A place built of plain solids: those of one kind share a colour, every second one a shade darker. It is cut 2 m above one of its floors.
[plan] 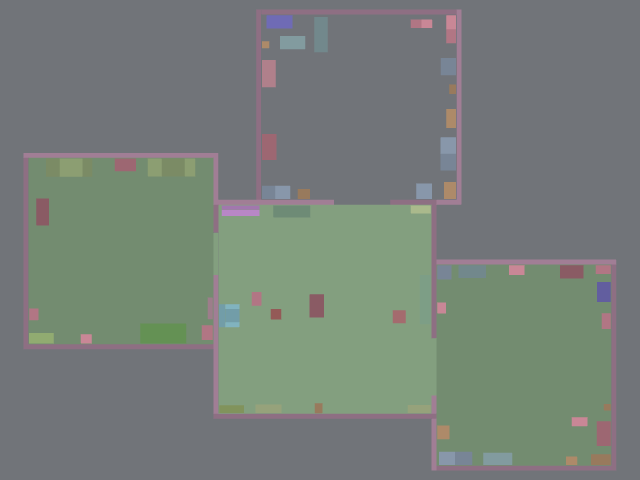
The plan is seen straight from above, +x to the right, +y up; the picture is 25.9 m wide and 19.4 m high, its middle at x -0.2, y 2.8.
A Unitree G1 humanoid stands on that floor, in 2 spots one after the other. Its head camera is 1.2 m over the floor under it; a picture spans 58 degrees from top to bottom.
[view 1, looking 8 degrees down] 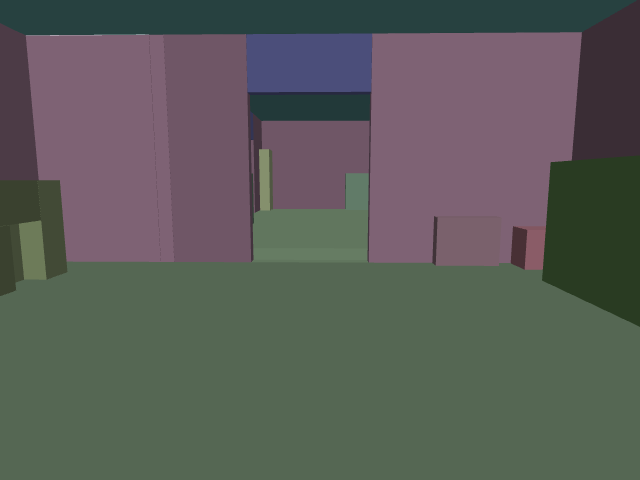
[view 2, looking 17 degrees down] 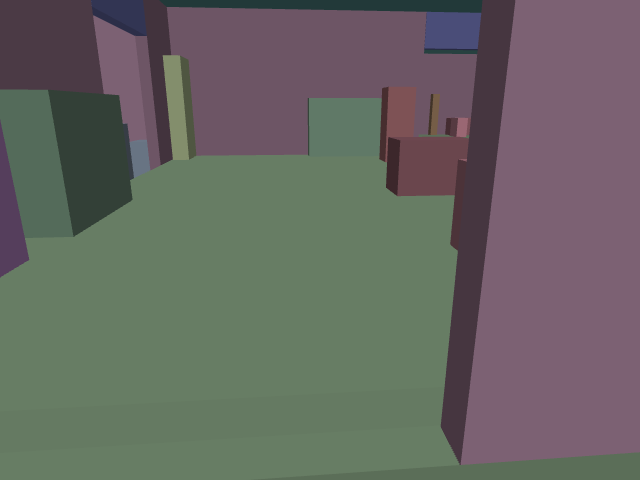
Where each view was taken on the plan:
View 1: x -10.70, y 1.99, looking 1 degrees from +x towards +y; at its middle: floor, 7.36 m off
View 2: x -5.68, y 1.99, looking -5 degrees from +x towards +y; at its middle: floor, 3.50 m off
